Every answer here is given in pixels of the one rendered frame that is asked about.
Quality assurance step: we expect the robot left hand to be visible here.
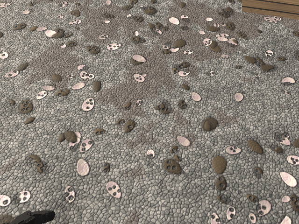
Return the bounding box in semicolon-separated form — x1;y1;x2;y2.
9;210;55;224

